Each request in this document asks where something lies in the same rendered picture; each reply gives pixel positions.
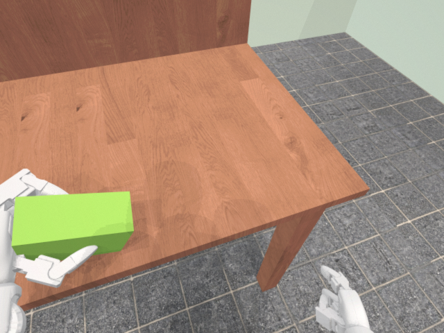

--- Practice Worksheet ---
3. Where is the table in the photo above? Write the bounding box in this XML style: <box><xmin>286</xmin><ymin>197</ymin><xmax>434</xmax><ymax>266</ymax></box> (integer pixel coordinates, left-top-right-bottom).
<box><xmin>0</xmin><ymin>0</ymin><xmax>370</xmax><ymax>311</ymax></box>

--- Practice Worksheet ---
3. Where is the sponge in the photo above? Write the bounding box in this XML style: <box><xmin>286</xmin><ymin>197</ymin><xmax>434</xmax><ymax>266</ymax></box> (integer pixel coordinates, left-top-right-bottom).
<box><xmin>12</xmin><ymin>191</ymin><xmax>134</xmax><ymax>261</ymax></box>

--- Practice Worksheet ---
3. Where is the left robot forearm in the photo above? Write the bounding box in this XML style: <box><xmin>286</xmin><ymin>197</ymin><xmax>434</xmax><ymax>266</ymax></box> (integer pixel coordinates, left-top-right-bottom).
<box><xmin>0</xmin><ymin>282</ymin><xmax>26</xmax><ymax>333</ymax></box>

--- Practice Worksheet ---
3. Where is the robot left hand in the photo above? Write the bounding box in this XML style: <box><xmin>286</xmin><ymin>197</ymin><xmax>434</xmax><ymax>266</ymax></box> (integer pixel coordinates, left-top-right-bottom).
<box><xmin>0</xmin><ymin>169</ymin><xmax>98</xmax><ymax>288</ymax></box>

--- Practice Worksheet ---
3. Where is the robot right hand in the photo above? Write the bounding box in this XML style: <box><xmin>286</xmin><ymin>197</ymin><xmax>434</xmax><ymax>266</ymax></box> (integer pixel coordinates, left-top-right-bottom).
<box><xmin>316</xmin><ymin>266</ymin><xmax>370</xmax><ymax>333</ymax></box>

